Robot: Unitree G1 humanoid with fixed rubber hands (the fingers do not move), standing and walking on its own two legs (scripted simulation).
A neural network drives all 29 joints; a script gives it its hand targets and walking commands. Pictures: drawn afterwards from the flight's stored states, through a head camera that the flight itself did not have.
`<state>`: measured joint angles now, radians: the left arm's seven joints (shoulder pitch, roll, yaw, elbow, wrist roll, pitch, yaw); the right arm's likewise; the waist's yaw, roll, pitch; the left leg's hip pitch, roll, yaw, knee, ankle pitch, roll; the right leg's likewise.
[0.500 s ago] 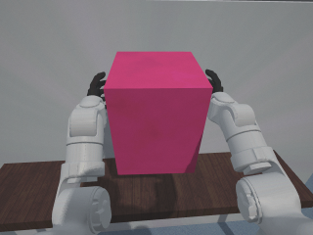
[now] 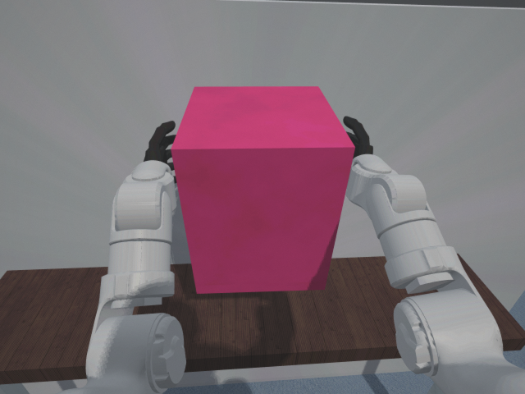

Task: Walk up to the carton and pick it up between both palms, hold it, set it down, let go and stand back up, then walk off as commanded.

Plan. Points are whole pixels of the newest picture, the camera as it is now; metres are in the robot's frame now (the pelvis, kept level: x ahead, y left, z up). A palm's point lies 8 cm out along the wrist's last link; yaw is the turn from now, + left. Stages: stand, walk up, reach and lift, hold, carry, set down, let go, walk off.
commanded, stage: hold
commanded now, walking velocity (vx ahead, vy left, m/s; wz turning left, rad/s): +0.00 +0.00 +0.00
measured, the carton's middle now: (259, 187) +0.38 +0.00 +0.22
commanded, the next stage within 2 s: none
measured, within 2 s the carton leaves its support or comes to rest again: neither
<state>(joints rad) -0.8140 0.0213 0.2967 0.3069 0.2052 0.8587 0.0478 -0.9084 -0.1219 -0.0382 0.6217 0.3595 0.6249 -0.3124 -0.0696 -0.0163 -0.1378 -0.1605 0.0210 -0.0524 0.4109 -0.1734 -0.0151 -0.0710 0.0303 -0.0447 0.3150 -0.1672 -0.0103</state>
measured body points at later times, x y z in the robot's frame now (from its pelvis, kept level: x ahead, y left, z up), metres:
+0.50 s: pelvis +0.00 +0.00 +0.00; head -0.08 +0.03 +0.44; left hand +0.38 +0.15 +0.26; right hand +0.38 -0.14 +0.26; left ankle +0.04 +0.12 -0.75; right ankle +0.01 -0.11 -0.75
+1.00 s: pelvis +0.00 +0.00 +0.00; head -0.08 +0.02 +0.44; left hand +0.38 +0.15 +0.26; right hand +0.38 -0.15 +0.26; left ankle +0.04 +0.12 -0.75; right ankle +0.01 -0.11 -0.75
